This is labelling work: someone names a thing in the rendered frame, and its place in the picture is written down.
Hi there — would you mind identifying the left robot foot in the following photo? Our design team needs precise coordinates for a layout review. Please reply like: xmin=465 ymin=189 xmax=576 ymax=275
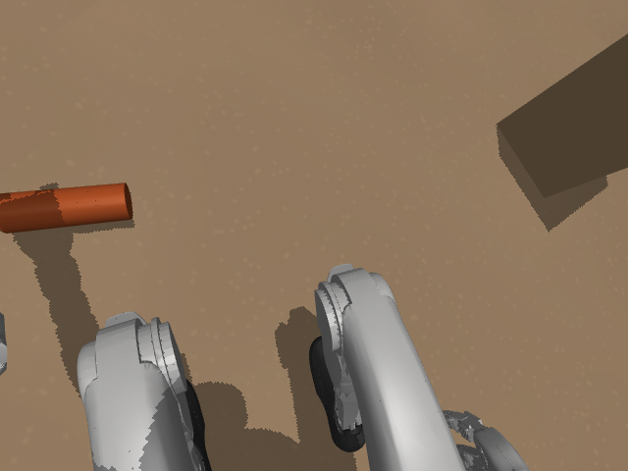
xmin=185 ymin=379 xmax=212 ymax=471

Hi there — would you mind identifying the right robot foot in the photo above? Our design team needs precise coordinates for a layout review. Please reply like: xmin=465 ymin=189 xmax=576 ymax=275
xmin=309 ymin=336 xmax=365 ymax=452

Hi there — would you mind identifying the right robot hand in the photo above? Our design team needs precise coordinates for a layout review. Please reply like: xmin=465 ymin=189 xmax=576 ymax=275
xmin=443 ymin=410 xmax=530 ymax=471

